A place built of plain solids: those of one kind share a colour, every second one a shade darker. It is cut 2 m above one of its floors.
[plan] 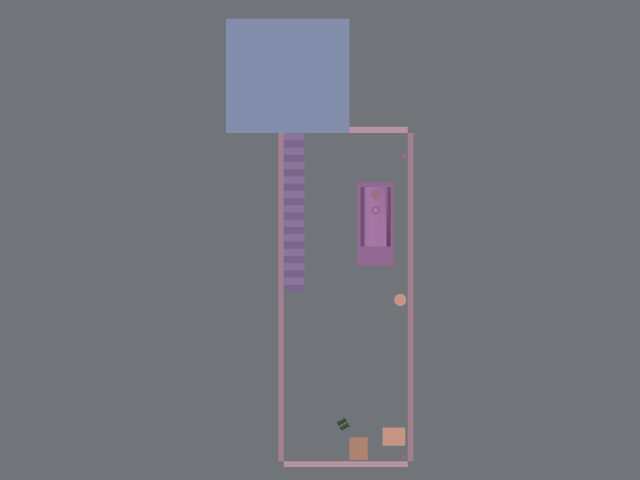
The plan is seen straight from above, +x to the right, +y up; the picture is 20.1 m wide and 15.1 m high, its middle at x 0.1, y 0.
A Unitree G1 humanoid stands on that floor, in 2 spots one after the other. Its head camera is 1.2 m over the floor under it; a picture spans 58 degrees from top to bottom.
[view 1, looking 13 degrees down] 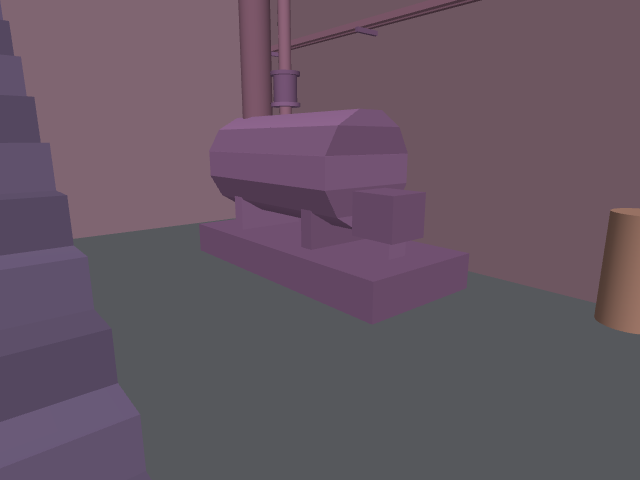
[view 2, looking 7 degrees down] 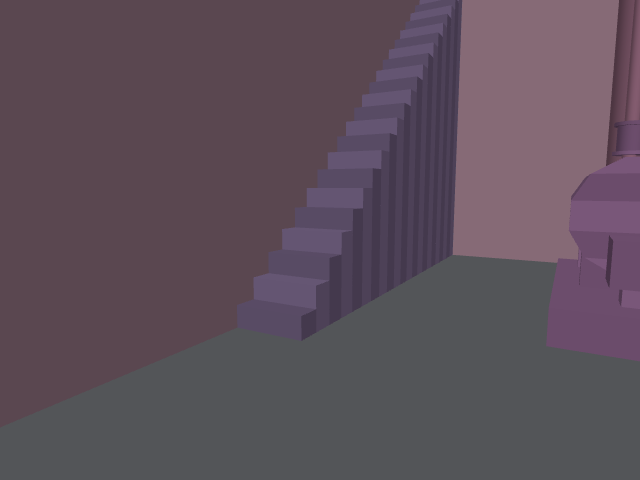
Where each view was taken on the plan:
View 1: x -0.71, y -2.64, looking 50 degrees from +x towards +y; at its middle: plant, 3.67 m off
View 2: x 1.38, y -4.40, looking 120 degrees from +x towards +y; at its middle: tread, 4.01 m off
